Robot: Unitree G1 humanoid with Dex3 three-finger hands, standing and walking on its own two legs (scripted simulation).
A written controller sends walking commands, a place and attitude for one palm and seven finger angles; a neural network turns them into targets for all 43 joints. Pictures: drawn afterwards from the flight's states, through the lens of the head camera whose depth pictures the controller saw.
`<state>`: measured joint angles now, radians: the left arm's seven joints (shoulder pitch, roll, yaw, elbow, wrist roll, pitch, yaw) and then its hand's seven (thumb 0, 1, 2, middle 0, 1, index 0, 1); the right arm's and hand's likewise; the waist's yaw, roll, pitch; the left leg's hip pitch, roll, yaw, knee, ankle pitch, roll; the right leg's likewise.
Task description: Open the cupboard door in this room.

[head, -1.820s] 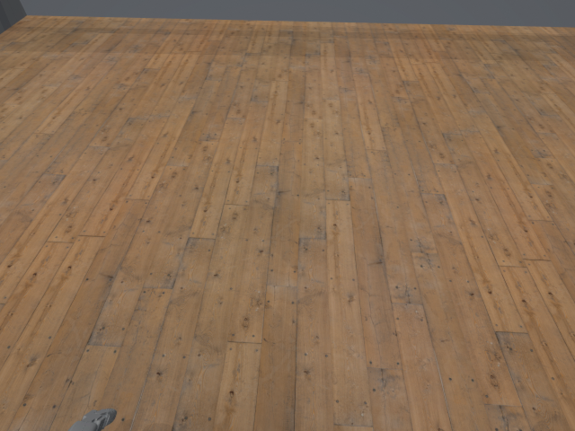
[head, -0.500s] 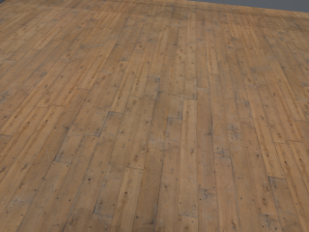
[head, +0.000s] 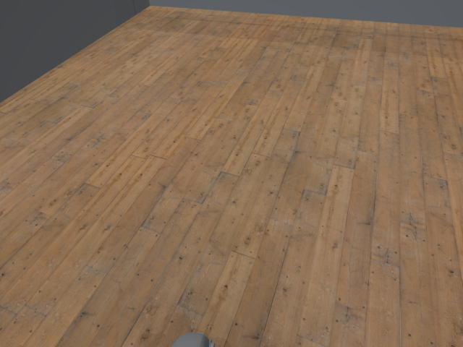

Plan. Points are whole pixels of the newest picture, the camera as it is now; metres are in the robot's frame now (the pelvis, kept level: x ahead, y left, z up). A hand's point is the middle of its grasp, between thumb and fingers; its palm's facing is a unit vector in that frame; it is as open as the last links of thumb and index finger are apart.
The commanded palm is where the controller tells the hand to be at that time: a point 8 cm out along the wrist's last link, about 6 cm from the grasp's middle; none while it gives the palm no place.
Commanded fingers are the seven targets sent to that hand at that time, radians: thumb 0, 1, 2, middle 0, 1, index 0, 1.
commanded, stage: turn or walk to find it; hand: left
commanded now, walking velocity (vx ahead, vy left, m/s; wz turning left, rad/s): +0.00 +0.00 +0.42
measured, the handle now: out of the picture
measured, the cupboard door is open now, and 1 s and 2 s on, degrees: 0 0 0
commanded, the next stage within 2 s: stand and wait in 1.80 s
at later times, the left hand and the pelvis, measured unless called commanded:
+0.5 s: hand out of the picture -0.03 +0.28 -0.18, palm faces +0.26 -0.94 -0.23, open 7.3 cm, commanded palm none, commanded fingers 0.00 0.90 0.90 -0.20 -0.30 -0.20 -0.30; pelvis -0.03 +0.06 +0.00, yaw +12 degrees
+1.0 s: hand out of the picture -0.05 +0.21 -0.15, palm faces +0.43 -0.87 -0.26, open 7.3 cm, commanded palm none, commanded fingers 0.00 0.90 0.90 -0.20 -0.30 -0.20 -0.30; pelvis -0.05 +0.01 +0.00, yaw +26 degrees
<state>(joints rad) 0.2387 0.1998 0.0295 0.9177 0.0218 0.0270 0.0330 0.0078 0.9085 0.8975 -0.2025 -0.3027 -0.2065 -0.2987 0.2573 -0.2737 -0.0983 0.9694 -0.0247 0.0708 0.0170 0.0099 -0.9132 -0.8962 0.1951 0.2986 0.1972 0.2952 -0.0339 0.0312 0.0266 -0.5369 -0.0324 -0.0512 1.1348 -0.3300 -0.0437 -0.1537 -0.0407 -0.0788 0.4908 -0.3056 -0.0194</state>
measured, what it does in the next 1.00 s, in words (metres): steps on the spot, turning left: left foot, then right foot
